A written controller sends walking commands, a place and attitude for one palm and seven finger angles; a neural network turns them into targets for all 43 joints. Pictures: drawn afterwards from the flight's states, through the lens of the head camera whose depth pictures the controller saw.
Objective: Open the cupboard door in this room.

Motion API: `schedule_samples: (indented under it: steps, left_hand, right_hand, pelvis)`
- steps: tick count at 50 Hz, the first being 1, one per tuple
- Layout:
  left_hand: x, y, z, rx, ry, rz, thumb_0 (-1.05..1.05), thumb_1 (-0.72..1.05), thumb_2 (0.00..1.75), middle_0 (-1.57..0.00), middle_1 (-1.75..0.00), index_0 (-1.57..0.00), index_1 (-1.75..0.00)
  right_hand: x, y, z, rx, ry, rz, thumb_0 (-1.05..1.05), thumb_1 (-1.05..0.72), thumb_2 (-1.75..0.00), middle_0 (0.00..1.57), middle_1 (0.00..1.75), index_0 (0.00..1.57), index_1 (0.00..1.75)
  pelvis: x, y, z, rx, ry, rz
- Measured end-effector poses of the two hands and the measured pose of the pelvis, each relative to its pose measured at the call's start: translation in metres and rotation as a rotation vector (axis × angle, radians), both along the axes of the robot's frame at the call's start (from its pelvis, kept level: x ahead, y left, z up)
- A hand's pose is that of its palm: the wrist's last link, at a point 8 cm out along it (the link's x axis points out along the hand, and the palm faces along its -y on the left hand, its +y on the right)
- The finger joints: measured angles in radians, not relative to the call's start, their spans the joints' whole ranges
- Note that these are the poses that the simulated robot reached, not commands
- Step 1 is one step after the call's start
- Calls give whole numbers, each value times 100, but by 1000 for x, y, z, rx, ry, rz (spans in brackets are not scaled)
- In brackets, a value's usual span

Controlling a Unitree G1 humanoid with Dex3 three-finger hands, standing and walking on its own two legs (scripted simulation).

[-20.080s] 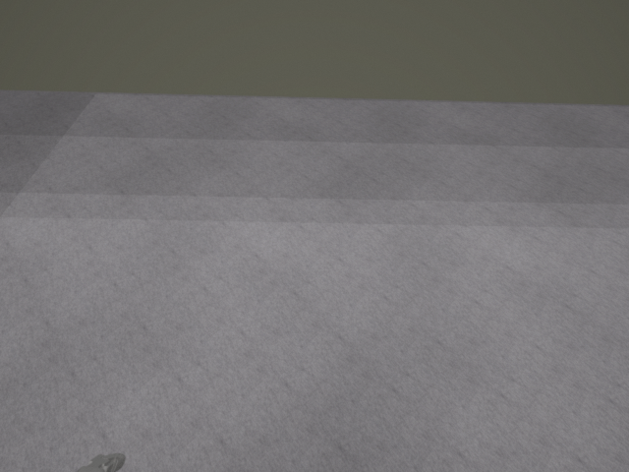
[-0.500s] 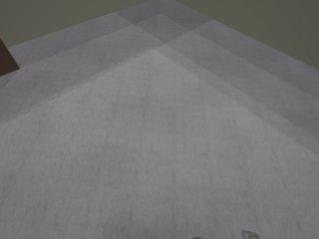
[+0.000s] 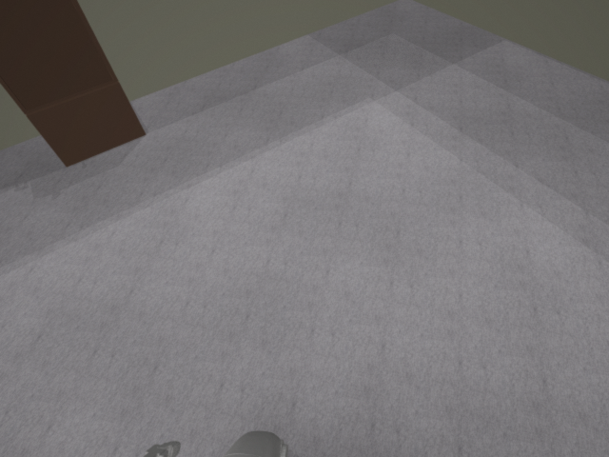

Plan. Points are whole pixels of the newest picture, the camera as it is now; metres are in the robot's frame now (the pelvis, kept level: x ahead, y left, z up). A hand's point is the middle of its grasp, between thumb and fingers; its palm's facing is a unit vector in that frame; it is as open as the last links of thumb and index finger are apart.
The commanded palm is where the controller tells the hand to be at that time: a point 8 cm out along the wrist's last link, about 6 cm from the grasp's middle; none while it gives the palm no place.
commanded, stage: turn or walk to find it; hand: left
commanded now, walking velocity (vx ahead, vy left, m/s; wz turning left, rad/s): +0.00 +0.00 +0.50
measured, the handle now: out of the picture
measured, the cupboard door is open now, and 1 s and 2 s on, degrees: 0 0 0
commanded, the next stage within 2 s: none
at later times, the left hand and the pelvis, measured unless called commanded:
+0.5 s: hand out of the picture +0.02 +0.27 -0.17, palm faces +0.28 -0.93 -0.23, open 7.4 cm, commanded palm none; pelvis +0.04 +0.05 +0.00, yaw +15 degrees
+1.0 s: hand (169, 441) +0.17 +0.24 -0.16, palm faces +0.48 -0.85 -0.24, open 7.2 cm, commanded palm none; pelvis +0.24 +0.06 +0.00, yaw +28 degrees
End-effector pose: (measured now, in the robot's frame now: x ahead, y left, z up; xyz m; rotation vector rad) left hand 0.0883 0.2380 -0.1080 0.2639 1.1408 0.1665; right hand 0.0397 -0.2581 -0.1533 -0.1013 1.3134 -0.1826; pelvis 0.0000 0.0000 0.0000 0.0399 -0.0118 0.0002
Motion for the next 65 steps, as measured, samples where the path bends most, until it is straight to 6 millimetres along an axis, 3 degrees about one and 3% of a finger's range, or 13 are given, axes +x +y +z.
schedule_samples:
  steps: [8, 16, 19, 25, 32, 37, 39, 43, 47, 51, 56, 61, 65]
  left_hand:
    - [-54, 6, -10, -29, 81, 122, 1, 91, 90, -21, -30, -21, -30]
    - [-118, 49, -40, -73, 166, 285, 1, 91, 90, -21, -30, -21, -30]
    - [-128, 65, -45, -77, 216, 313, 1, 91, 90, -20, -30, -20, -30]
    - [-85, 81, -27, -84, 130, 332, 1, 91, 90, -20, -30, -20, -30]
    - [5, 82, -18, -71, 18, 312, 1, 91, 90, -20, -30, -20, -30]
    - [80, 73, -22, -46, -72, 287, 1, 91, 90, -20, -30, -20, -30]
    - [95, 66, -22, -39, -107, 308, 1, 91, 90, -20, -30, -20, -30]
    - [90, 52, -18, -52, -68, 397, 0, 91, 90, -20, -30, -20, -30]
    - [68, 42, -17, -68, 45, 501, 0, 93, 90, -20, -30, -21, -30]
    - [45, 34, -20, -107, 164, 579, 0, 93, 90, -20, -30, -20, -30]
    - [28, 27, -32, -186, 291, 675, 0, 92, 90, -20, -30, -20, -30]
    - [32, 40, -51, -272, 403, 722, 1, 92, 90, -20, -30, -20, -30]
    - [78, 81, -48, -259, 354, 697, 1, 91, 90, -20, -30, -20, -30]
  right_hand:
    - [17, 6, 8, -20, 48, 108, 1, -91, -90, 20, 29, 20, 30]
    - [86, 51, 18, -64, -89, 280, 1, -91, -90, 20, 29, 20, 30]
    - [102, 68, 25, -72, -149, 306, 1, -91, -90, 20, 29, 20, 30]
    - [105, 84, 30, -59, -84, 335, 0, -91, -90, 20, 29, 20, 30]
    - [112, 81, 16, -27, 52, 321, 1, -90, -90, 21, 29, 21, 30]
    - [140, 63, -10, -15, 145, 319, 1, -90, -90, 21, 30, 21, 30]
    - [163, 58, -15, -20, 170, 344, 1, -90, -90, 21, 29, 21, 30]
    - [233, 65, -7, -25, 116, 417, 1, -91, -90, 20, 29, 20, 30]
    - [313, 92, 8, -14, 1, 479, 1, -91, -90, 20, 29, 20, 30]
    - [384, 134, 20, 5, -90, 551, 1, -91, -90, 20, 29, 20, 30]
    - [457, 204, 24, 27, -158, 662, 1, -91, -90, 20, 29, 20, 30]
    - [508, 272, 16, 34, -246, 712, 1, -91, -90, 20, 29, 20, 30]
    - [510, 287, 19, 32, -216, 671, 0, -91, -90, 20, 29, 20, 30]
  pelvis:
    - [-1, 2, 3, 5, 8, 88]
    - [4, 33, -12, -37, 20, 186]
    - [12, 42, -12, -30, 12, 194]
    - [40, 54, 2, -42, 14, 255]
    - [91, 52, 0, -31, 27, 309]
    - [142, 40, -18, -24, 25, 354]
    - [158, 38, -21, -32, 11, 382]
    - [187, 41, -10, -27, -2, 424]
    - [219, 50, 1, -28, 2, 460]
    - [249, 66, 4, -35, 4, 492]
    - [286, 98, -1, -53, -4, 520]
    - [320, 145, -20, -50, -17, 528]
    - [343, 167, -11, -45, -30, 519]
